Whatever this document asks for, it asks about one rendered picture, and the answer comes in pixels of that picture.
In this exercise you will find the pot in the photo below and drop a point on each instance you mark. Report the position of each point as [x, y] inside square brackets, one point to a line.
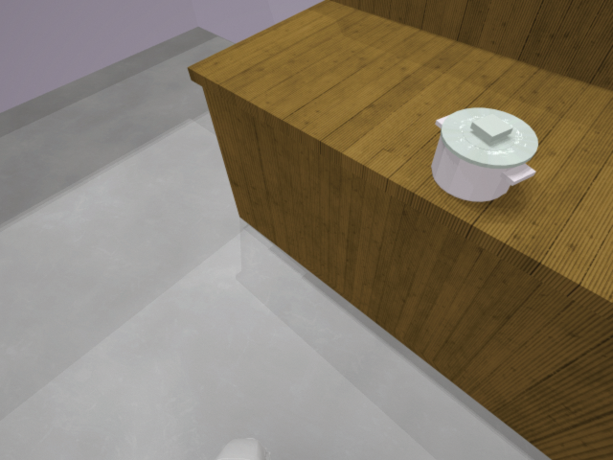
[470, 182]

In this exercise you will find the lid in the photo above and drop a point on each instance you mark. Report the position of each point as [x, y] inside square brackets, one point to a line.
[510, 151]

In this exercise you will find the table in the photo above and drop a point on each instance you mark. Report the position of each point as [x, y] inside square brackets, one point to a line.
[326, 126]

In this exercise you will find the knob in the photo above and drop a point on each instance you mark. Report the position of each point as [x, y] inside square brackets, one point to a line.
[491, 128]

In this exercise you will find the left robot thigh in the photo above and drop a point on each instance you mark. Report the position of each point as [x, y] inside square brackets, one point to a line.
[244, 449]

